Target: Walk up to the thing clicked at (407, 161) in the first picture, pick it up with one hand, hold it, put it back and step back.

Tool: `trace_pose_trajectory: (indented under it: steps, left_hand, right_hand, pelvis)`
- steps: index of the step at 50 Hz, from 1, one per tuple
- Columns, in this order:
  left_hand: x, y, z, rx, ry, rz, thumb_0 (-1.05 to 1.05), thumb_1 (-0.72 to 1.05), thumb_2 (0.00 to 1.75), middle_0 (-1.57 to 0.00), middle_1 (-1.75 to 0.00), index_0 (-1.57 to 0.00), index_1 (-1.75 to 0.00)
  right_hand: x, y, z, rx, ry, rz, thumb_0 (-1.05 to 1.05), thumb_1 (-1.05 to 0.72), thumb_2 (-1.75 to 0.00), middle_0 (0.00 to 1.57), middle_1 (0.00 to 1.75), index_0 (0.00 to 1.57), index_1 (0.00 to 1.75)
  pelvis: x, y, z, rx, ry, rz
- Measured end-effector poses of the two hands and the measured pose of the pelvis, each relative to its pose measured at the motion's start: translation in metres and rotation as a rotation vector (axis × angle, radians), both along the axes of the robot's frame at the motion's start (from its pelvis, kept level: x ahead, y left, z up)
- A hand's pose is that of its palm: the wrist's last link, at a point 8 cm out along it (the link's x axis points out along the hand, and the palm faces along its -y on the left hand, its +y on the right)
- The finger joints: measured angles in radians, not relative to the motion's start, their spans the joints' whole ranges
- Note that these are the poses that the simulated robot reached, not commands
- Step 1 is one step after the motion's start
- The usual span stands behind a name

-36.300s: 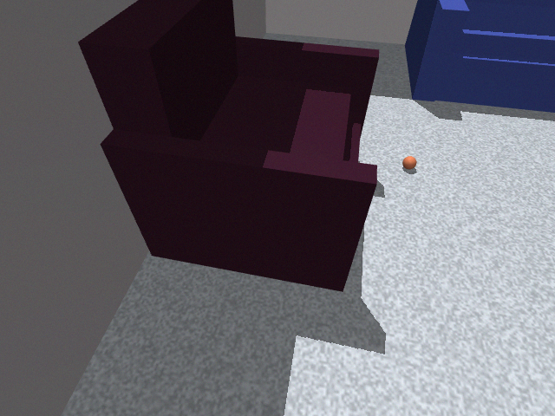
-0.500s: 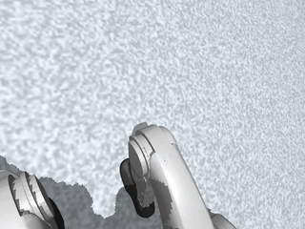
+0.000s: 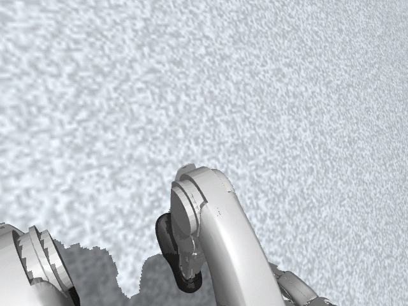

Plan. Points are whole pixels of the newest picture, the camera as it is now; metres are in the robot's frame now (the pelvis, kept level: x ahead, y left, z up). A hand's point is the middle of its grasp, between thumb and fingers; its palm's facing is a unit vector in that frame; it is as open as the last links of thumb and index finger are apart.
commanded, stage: rest palm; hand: left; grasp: from above
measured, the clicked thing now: out of the picture +0.47 +0.36 -0.26
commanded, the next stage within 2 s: close in 0.32 s
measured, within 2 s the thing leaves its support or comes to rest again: neither
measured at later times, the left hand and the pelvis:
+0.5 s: hand out of the picture +0.45 +0.35 -0.24, palm faces -0.42 -0.16 -0.89, open 13.7 cm; pelvis +0.00 +0.00 +0.00, yaw -1 degrees
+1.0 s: hand out of the picture +0.45 +0.35 -0.24, palm faces -0.42 -0.15 -0.90, open 12.1 cm; pelvis +0.00 +0.00 +0.00, yaw -1 degrees
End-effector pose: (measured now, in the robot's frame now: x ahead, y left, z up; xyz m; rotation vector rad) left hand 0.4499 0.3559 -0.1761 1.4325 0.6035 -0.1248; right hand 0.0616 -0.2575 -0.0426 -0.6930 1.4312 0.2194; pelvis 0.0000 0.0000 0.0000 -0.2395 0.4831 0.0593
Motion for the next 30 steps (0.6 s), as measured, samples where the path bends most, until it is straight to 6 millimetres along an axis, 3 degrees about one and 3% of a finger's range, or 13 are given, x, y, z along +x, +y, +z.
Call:
trace_pose_trajectory:
  steps: [30]
  left_hand:
    - [0.005, -0.004, -0.001, 0.005, -0.004, 0.011, 0.00, -0.42, 0.98, -0.11, -1.04, -0.12, -1.02]
  right_hand:
    - [-0.017, 0.006, 0.003, 0.019, 0.028, -0.005, 0.00, -0.90, -0.90, 0.20, 0.30, 0.20, 0.30]
  pelvis:
    - [-0.002, 0.001, 0.001, -0.008, -0.012, -0.008]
